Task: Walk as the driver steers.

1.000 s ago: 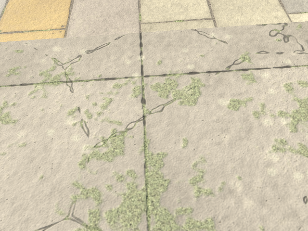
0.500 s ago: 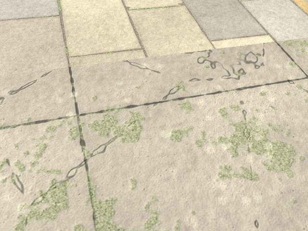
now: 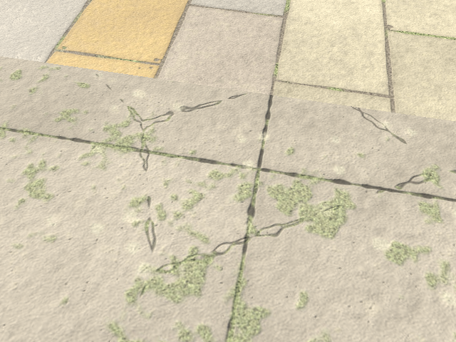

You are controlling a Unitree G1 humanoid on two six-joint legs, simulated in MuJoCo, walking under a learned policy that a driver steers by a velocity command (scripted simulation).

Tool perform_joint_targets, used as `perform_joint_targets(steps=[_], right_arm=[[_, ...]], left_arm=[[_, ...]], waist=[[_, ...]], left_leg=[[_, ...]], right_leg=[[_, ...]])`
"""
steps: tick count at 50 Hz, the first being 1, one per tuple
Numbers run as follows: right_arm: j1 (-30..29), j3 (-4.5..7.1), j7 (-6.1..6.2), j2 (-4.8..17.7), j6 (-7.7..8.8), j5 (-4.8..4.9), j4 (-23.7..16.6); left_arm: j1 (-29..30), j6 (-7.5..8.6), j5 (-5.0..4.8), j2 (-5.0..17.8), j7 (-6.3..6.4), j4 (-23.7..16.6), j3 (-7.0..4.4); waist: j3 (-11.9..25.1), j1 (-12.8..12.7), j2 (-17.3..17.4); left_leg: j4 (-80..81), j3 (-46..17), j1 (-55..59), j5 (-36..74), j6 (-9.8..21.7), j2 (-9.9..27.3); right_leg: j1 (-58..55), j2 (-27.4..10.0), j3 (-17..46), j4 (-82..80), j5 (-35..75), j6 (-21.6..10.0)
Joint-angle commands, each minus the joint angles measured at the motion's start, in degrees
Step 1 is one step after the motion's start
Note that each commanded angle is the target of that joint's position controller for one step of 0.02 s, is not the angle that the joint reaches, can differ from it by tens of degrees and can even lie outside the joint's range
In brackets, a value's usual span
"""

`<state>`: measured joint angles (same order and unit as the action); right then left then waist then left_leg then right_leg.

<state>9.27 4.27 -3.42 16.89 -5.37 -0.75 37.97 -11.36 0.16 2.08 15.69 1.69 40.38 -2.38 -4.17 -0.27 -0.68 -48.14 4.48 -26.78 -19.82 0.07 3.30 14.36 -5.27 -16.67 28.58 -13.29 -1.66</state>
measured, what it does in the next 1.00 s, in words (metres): walks ahead: left foot, then right foot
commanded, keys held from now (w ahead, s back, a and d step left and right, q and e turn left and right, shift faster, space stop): w+q+shift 0.12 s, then w+shift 0.26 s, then w+e+shift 0.08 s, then e+shift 0.54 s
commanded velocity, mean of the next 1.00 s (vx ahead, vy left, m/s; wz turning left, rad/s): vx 0.45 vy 0.00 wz -0.08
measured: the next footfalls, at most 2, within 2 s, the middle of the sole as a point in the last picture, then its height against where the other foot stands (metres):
left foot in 0.08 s outside the picture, level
right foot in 0.60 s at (224, 320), level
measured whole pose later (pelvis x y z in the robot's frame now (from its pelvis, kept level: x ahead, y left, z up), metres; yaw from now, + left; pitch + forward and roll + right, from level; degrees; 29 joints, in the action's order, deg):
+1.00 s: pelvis +0.49 +0.08 +0.00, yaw -10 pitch +2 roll +0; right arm 3.2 -1.0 1.0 15.9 -0.2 -2.0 37.1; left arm -18.7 -1.7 -0.1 17.9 0.5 43.5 -4.8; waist -4.6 -4.1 1.6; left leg -48.7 -8.2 -37.4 -10.1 -3.3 0.6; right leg 13.5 13.0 14.1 26.8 -12.3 -6.1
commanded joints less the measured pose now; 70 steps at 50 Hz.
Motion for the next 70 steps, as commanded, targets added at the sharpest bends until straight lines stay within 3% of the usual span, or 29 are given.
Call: perform_joint_targets(steps=[1, 3, 4, 5, 6, 7, 9, 13, 19, 23, 26, 28, 29, 30, 31, 32, 33, 36, 40, 45, 51, 55, 56, 57, 58, 60, 63, 68, 70], right_arm=[[-0.48, 0.78, -0.54, 3.71, 0.31, 0.37, -5.31], [4.30, 1.92, -1.33, 6.26, 0.69, 0.07, -3.99], [14.30, 2.91, -0.94, 8.21, 1.29, 0.14, 0.18], [19.93, 4.80, 0.31, 15.64, 1.85, 0.39, 1.15], [15.99, 3.36, 1.50, 13.38, 2.66, -0.11, -2.06], [11.96, 2.70, 2.85, 12.06, 2.65, -0.31, -1.97], [7.69, 2.07, 3.49, 10.54, 3.90, -0.18, -2.80], [11.74, 0.64, 2.34, 7.03, 7.87, 0.46, 0.12], [17.59, 0.78, 2.50, 7.93, 9.74, 0.43, 3.23], [19.04, 0.56, 2.90, 7.95, 10.75, -0.27, 5.38], [18.03, -0.03, 3.52, 7.18, 11.06, -0.87, 7.75], [17.16, -0.02, 4.14, 8.58, 11.08, -1.37, 8.53], [15.39, 0.37, 4.65, 9.80, 10.57, -1.79, 8.18], [14.36, 0.35, 5.13, 10.28, 10.54, -1.03, 7.65], [16.40, -1.10, 4.65, 5.34, 11.03, -0.02, 5.45], [19.91, -1.31, 4.06, 3.86, 11.20, 1.21, 3.27], [16.74, -1.36, 4.42, 6.40, 10.91, -0.23, 3.67], [7.02, -2.23, 4.08, 5.82, 10.57, -1.94, 0.83], [7.44, -3.18, 4.21, 3.60, 6.82, -2.44, -0.29], [-0.58, -3.45, 4.49, 3.96, 5.54, -1.60, -3.26], [-8.76, -3.80, 4.88, 5.48, 6.52, -0.56, -5.31], [-1.10, -3.31, 5.93, 7.23, 8.28, -0.24, -3.05], [1.25, -2.70, 6.53, 9.32, 8.70, -0.73, -2.49], [-0.38, -1.95, 7.01, 13.84, 7.82, -0.35, -4.09], [3.90, -1.57, 6.41, 12.57, 6.59, 0.45, -2.73], [1.60, -2.80, 5.72, 5.94, 5.73, 0.82, -3.04], [-0.22, -2.39, 5.56, 6.74, 5.53, -0.67, -2.22], [2.58, -1.84, 4.81, 6.92, 6.08, -0.40, 0.23], [5.87, -0.95, 3.84, 8.67, 5.75, -1.06, 1.79]], left_arm=[[-0.68, 0.36, -0.08, 9.68, -1.30, -3.90, -2.95], [0.24, -0.48, -0.07, 10.90, -1.65, -4.55, -3.52], [1.91, -1.20, 0.61, 9.00, -1.84, -5.14, -3.15], [6.24, -1.69, 0.47, 2.80, -2.39, -8.63, -1.29], [13.93, -1.24, 1.79, 4.76, -2.47, -11.39, -1.38], [14.05, -0.19, 0.57, 6.32, -3.08, -12.03, -1.90], [4.32, 1.21, 1.03, 8.03, -3.87, -7.06, -2.48], [3.44, 0.37, 0.88, 6.02, -4.46, -3.50, -2.02], [10.98, 0.67, 0.17, 5.39, -5.07, -4.34, -1.87], [15.97, 1.09, -0.45, 5.55, -5.98, -5.96, -1.45], [14.43, 1.79, 0.02, 2.97, -6.28, -6.09, -0.31], [5.83, 2.05, -0.02, 4.15, -5.13, -3.76, -0.79], [-5.04, 2.53, -0.08, 6.36, -4.61, -0.49, -1.66], [-14.33, 3.22, 0.70, 8.60, -4.00, 2.14, -2.54], [-18.81, 3.26, 1.30, 14.61, -3.20, 2.34, -4.08], [-16.13, 3.01, 0.06, 19.69, -3.54, 1.20, -5.51], [-12.26, 2.66, -2.10, 17.88, -3.48, 0.66, -6.10], [-7.88, 1.96, -2.94, 8.46, -2.41, 0.95, -3.43], [-6.19, 2.04, -2.02, 10.42, -2.48, 0.77, -3.72], [-6.96, -0.12, -2.46, 11.09, -1.39, 0.18, -4.36], [-9.13, -2.13, -1.55, 12.31, -0.54, -0.62, -5.49], [-2.90, -1.99, -1.60, 12.01, -0.69, -2.65, -5.30], [-5.03, -1.58, -2.52, 9.16, -0.81, -2.89, -4.40], [-11.34, -1.63, -2.82, 5.09, -0.57, -3.33, -3.26], [-13.65, -2.29, -0.94, 10.98, -0.29, -2.45, -4.47], [-8.91, -3.09, -0.11, 12.05, -0.92, -0.35, -4.67], [-6.51, -4.28, -1.63, 9.40, -2.25, -0.53, -3.63], [-3.51, -4.99, -1.54, 7.87, -2.10, -0.25, -2.31], [-4.54, -4.56, -0.59, 7.55, -2.88, 0.64, -1.58]], waist=[[7.67, -1.01, -7.03], [7.82, 1.64, -4.47], [7.41, 5.73, 3.27], [2.11, 9.42, 24.73], [-3.56, 10.03, 14.43], [-3.96, 7.04, 11.64], [0.34, 1.73, 9.97], [1.82, 1.86, 4.73], [-1.59, 4.72, 5.27], [-5.85, 5.83, 6.12], [-6.88, 4.04, 4.63], [0.54, 0.26, 6.82], [6.49, -4.33, 7.39], [11.79, -8.75, 5.42], [18.42, -7.58, -3.64], [28.00, -3.21, -18.21], [27.59, -3.08, -6.37], [8.56, -0.69, 3.38], [8.08, 2.69, 2.44], [10.27, 0.16, -1.99], [7.08, -3.66, -4.47], [5.81, 1.22, -6.28], [8.99, 0.69, -0.36], [12.84, -3.31, 13.17], [17.07, -1.74, 14.77], [10.48, -1.29, 4.77], [7.89, -1.43, 9.04], [8.28, -0.35, 10.45], [9.68, 0.78, 13.43]], left_leg=[[5.70, 2.99, 8.38, -3.50, 1.85, -1.26], [11.89, 4.17, 19.53, -6.39, 4.76, -3.47], [16.78, -1.79, 28.72, -13.67, 7.83, -2.48], [33.39, -32.37, 30.89, -38.10, 15.34, 12.56], [41.65, -47.93, 24.32, -41.12, 17.69, 16.35], [41.94, -41.73, 21.60, -36.08, 16.84, 15.71], [41.33, -31.92, 22.71, -23.13, 14.09, 10.32], [42.05, -23.17, 25.09, -7.68, 12.79, 5.89], [44.40, -20.99, 28.96, -2.88, 13.10, 6.95], [48.41, -15.19, 31.59, 1.86, 11.92, 9.00], [43.97, -5.65, 31.69, 32.50, 9.31, 8.45], [30.24, -2.04, 33.53, 67.35, 6.70, 8.05], [16.13, -0.60, 33.41, 73.78, 5.17, 6.79], [-0.36, 1.43, 26.52, 66.19, 3.59, 4.50], [-22.01, 1.80, 9.75, 33.54, 1.46, -1.73], [-43.25, -5.05, -7.96, -10.77, -0.84, -13.53], [-45.07, -11.92, -9.86, -4.68, 0.30, -7.85], [-31.27, -9.98, -9.56, -0.47, -0.91, -1.65], [-18.35, -7.82, -3.91, -0.29, -3.60, -1.18], [-7.05, -7.62, -3.59, 11.05, -3.80, -3.27], [4.73, -12.26, -7.70, 7.67, -2.90, -6.14], [25.01, -13.12, 10.20, 12.04, -0.69, -6.12], [28.31, -18.31, 20.70, 18.36, 1.80, 2.29], [27.94, -34.80, 29.95, 35.95, 7.65, 17.80], [26.86, -43.18, 29.80, 44.68, 15.03, 21.46], [26.13, -29.94, 22.84, 39.96, 12.63, 14.28], [27.48, -19.29, 17.66, 36.82, 9.39, 6.98], [29.19, -18.93, 18.55, 26.75, 10.85, 7.65], [35.00, -21.63, 16.87, -7.17, 10.77, 7.00]], right_leg=[[-1.43, -16.98, 8.78, -9.06, -4.09, -5.76], [7.11, -15.89, 8.04, -7.20, -31.16, -2.00], [16.04, -11.83, 4.52, 4.68, -38.34, 0.57], [34.73, 0.04, -1.51, 31.08, -34.78, 5.34], [42.87, 2.96, 14.30, 37.44, -22.47, 5.06], [41.52, 0.41, 17.96, 36.28, -12.43, 4.47], [34.50, -0.19, 17.25, 32.53, -2.50, 4.57], [31.04, 0.12, 15.55, 27.99, 6.29, 4.56], [34.78, 0.53, 15.35, 17.64, 12.61, 4.87], [34.49, 0.53, 13.56, 11.30, 13.81, 1.20], [25.14, 4.12, 10.49, 5.41, 10.45, -3.42], [12.30, 9.79, 7.40, 6.58, 7.74, -5.95], [3.09, 12.40, 7.43, 5.52, 7.06, -6.69], [-9.93, 11.31, 10.10, 0.89, 12.39, -7.75], [-25.63, -2.15, 29.03, 1.46, 14.04, -12.14], [-38.93, -16.33, 62.49, -4.38, 36.04, -22.98], [-35.91, -12.46, 56.40, -3.86, 38.87, -21.51], [-12.18, -4.85, 38.89, -8.17, 44.35, -16.67], [-0.50, -0.44, 33.66, -8.71, 53.42, -15.10], [0.61, 4.18, 35.80, -5.66, 43.15, -8.31], [-9.13, 3.88, 47.13, -1.50, 33.59, -7.00], [-3.77, 7.04, 49.72, 3.63, 25.60, -2.96], [0.81, 9.75, 44.86, 11.51, 11.66, -0.43], [9.53, 17.52, 32.65, 23.46, -21.25, 2.07], [12.69, 18.58, 26.01, 32.33, -29.42, 2.83], [13.09, 13.96, 25.56, 39.40, -19.10, 3.77], [10.99, 14.18, 24.10, 40.41, -13.11, 4.90], [9.44, 13.24, 23.80, 29.64, -13.48, 4.17], [6.09, 11.94, 20.11, 22.66, -16.01, 2.45]])
Velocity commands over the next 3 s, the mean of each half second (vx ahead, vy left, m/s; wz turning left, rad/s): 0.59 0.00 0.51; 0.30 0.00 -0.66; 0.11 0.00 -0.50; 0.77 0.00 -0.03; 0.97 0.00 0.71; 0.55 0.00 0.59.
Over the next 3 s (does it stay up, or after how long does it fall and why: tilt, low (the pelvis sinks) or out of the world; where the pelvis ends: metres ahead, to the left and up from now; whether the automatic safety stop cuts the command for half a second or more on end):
stays up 1.57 -0.09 -0.02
